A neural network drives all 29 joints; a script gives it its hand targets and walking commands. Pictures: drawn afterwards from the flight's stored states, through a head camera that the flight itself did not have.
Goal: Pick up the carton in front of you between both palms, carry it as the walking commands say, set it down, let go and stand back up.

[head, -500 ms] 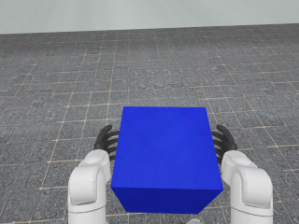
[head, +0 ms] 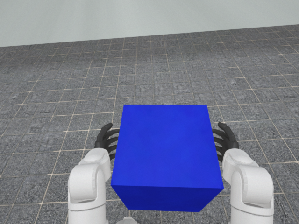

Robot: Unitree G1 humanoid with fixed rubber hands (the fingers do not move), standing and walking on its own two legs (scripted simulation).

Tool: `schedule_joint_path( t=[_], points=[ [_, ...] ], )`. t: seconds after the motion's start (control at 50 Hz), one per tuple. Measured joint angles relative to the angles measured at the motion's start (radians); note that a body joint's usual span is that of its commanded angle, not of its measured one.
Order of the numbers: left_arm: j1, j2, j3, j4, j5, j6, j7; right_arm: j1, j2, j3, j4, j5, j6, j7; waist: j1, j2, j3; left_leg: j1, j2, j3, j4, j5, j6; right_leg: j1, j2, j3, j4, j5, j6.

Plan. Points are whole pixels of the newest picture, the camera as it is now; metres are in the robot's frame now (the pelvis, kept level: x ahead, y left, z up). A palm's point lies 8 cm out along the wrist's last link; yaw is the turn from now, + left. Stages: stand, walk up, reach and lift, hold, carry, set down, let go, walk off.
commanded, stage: carry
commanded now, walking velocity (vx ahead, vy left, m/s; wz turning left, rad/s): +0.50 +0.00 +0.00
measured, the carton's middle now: (163, 161) +0.28 +0.00 +0.02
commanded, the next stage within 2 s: none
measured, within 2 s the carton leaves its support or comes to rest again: neither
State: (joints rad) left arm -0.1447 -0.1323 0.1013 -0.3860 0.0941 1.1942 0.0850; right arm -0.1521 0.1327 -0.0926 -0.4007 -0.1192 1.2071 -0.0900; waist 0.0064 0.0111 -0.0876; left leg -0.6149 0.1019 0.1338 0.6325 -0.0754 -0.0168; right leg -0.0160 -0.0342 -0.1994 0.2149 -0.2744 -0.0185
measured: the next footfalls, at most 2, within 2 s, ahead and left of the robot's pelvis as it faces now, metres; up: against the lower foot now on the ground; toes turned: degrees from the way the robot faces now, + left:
left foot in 0.12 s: +0.28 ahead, +0.11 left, +0.00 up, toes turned +13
right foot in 0.52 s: +0.43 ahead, -0.10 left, +0.00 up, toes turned +22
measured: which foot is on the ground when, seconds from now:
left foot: up 0.00-0.10, down 0.12-1.00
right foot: down 0.00-0.14, up 0.16-0.50, down 0.52-1.00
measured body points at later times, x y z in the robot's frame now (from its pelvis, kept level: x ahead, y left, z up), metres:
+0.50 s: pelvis +0.29 +0.03 -0.01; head +0.31 +0.04 +0.44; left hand +0.58 +0.17 +0.07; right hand +0.57 -0.13 +0.08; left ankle +0.24 +0.11 -0.75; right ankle +0.39 -0.09 -0.74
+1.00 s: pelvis +0.38 +0.02 -0.01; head +0.38 +0.03 +0.44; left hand +0.66 +0.18 +0.07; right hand +0.67 -0.12 +0.07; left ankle +0.24 +0.11 -0.74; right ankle +0.40 -0.09 -0.74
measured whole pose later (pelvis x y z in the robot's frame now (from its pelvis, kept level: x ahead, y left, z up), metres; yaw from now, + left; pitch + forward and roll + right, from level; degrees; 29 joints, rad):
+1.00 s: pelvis +0.38 +0.02 -0.01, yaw +1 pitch +5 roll -1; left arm -0.17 -0.13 0.11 -0.33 0.12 1.20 0.09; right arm -0.18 0.14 -0.12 -0.33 -0.12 1.20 -0.09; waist 0.01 0.01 -0.11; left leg -0.08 0.05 0.15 0.46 -0.40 -0.02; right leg -0.37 -0.05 -0.19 0.54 -0.21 -0.02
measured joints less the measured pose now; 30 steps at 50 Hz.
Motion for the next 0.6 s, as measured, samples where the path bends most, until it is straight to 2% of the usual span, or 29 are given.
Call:
schedule_joint_path(
  t=[0.06, 0.1, 0.12, 0.14, 0.16, 0.18, 0.2, 0.24, 0.28, 0.38, 0.46, 0.5, 0.52, 0.56, 0.6],
  points=[
    [-0.008, -0.001, -0.004, 0.0, 0.007, 0.016, -0.001, -0.003, 0.0, -0.008, -0.003, 0.003, 0.014, 0.0, 0.0, -0.005, -0.016, 0.044, -0.022, 0.038, -0.104, 0.042, 0.022, 0.084, -0.005, 0.006, 0.002, -0.073, 0.031],
    [-0.013, -0.001, -0.002, 0.004, 0.013, 0.028, -0.001, -0.012, 0.001, -0.013, 0.009, 0.005, 0.021, 0.0, 0.003, -0.015, -0.019, 0.107, -0.045, 0.072, -0.166, 0.034, 0.038, 0.117, -0.022, 0.014, 0.07, -0.152, 0.055],
    [-0.016, 0.001, 0.004, 0.008, 0.016, 0.032, -0.001, -0.02, 0.002, -0.012, 0.026, 0.005, 0.02, 0.0, 0.001, -0.028, -0.019, 0.133, -0.059, 0.085, -0.169, 0.036, 0.063, 0.107, -0.044, 0.014, 0.161, -0.205, 0.061],
    [-0.022, 0.002, 0.016, 0.022, 0.017, 0.033, -0.002, -0.03, 0.004, -0.01, 0.055, 0.002, 0.011, 0.001, -0.005, -0.049, -0.015, 0.131, -0.069, 0.098, -0.12, 0.005, 0.088, 0.053, -0.076, 0.024, 0.312, -0.201, 0.06],
    [-0.026, 0.004, 0.025, 0.037, 0.018, 0.033, -0.002, -0.041, 0.006, -0.01, 0.084, 0.0, 0.005, 0.002, -0.012, -0.053, -0.006, 0.132, -0.069, 0.102, -0.087, -0.036, 0.103, -0.027, -0.078, 0.062, 0.496, -0.194, 0.059],
    [-0.03, 0.004, 0.032, 0.053, 0.02, 0.034, -0.002, -0.048, 0.007, -0.012, 0.107, -0.001, 0.002, 0.002, -0.015, -0.049, 0.007, 0.146, -0.066, 0.102, -0.083, -0.065, 0.109, -0.116, -0.062, 0.102, 0.672, -0.195, 0.054],
    [-0.031, 0.0, 0.037, 0.064, 0.023, 0.033, -0.002, -0.049, 0.007, -0.014, 0.12, -0.002, -0.001, 0.002, -0.016, -0.044, 0.022, 0.168, -0.061, 0.1, -0.101, -0.074, 0.099, -0.199, -0.045, 0.126, 0.808, -0.191, 0.046],
    [-0.027, -0.004, 0.031, 0.074, 0.029, 0.025, -0.002, -0.037, 0.006, -0.02, 0.125, 0.003, -0.009, 0.003, -0.017, -0.036, 0.05, 0.222, -0.06, 0.096, -0.163, -0.072, 0.092, -0.333, -0.031, 0.135, 0.918, -0.153, 0.031],
    [-0.023, -0.002, 0.016, 0.075, 0.03, 0.013, -0.002, -0.022, 0.004, -0.023, 0.113, 0.008, -0.022, 0.004, -0.017, -0.031, 0.07, 0.275, -0.061, 0.091, -0.226, -0.068, 0.095, -0.425, -0.032, 0.125, 0.869, -0.105, 0.029],
    [-0.009, -0.001, -0.014, 0.039, 0.029, -0.019, 0.001, 0.006, 0.0, -0.024, 0.062, 0.02, -0.054, 0.007, -0.011, -0.031, 0.087, 0.376, -0.063, 0.074, -0.303, -0.095, 0.081, -0.517, -0.034, 0.105, 0.555, -0.008, 0.043],
    [0.007, 0.001, -0.019, -0.016, 0.018, -0.015, 0.01, 0.011, 0.0, -0.013, 0.022, 0.024, -0.053, 0.009, -0.001, -0.036, 0.073, 0.443, -0.069, 0.069, -0.285, -0.166, 0.059, -0.491, -0.025, 0.071, 0.363, 0.142, 0.046],
    [0.005, 0.001, -0.016, -0.035, 0.014, -0.003, 0.012, 0.007, 0.0, -0.009, 0.007, 0.022, -0.043, 0.01, 0.003, -0.037, 0.057, 0.468, -0.072, 0.066, -0.237, -0.225, 0.044, -0.433, -0.021, 0.042, 0.249, 0.263, 0.046],
    [0.002, 0.0, -0.014, -0.037, 0.014, 0.002, 0.012, 0.004, 0.0, -0.009, 0.004, 0.02, -0.037, 0.011, 0.003, -0.036, 0.045, 0.475, -0.074, 0.063, -0.201, -0.262, 0.036, -0.395, -0.023, 0.029, 0.209, 0.286, 0.03],
    [-0.013, -0.001, -0.011, -0.011, 0.015, 0.003, 0.011, -0.013, 0.001, -0.023, 0.017, 0.014, -0.022, 0.012, 0.001, 0.011, 0.021, 0.468, -0.044, 0.047, -0.131, -0.304, 0.017, -0.369, -0.001, 0.008, 0.221, 0.188, -0.021],
    [-0.031, -0.004, -0.007, 0.031, 0.018, 0.008, 0.006, -0.022, 0.002, -0.033, 0.034, 0.003, -0.005, 0.009, -0.004, 0.041, -0.001, 0.467, -0.031, 0.022, -0.104, -0.329, 0.002, -0.363, 0.008, -0.005, 0.243, 0.132, -0.035]
  ],
)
